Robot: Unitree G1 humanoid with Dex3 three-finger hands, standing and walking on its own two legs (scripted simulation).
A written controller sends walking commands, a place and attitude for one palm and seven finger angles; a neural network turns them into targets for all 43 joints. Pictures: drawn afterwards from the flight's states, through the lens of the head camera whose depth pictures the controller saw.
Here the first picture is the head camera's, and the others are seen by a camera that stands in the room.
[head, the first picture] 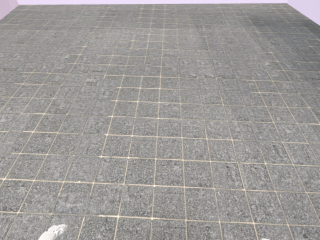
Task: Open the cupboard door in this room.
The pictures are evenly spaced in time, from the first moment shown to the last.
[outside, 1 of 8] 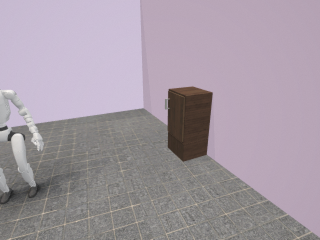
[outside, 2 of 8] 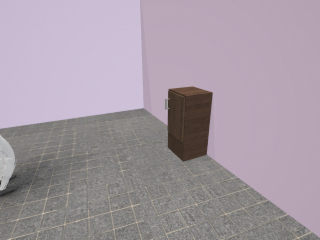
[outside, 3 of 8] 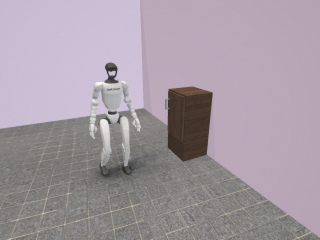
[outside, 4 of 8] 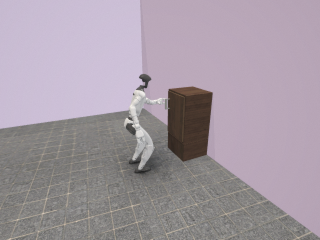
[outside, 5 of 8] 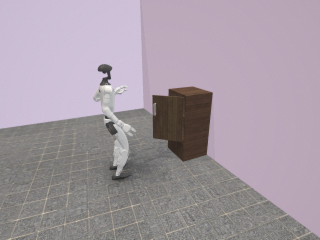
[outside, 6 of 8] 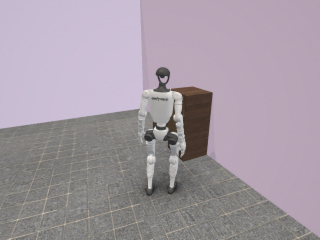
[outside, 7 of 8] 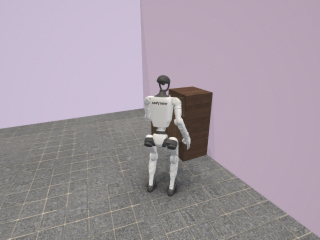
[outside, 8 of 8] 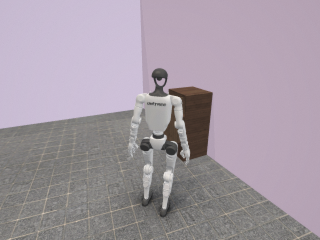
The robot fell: no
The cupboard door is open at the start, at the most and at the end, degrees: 0 92 92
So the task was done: yes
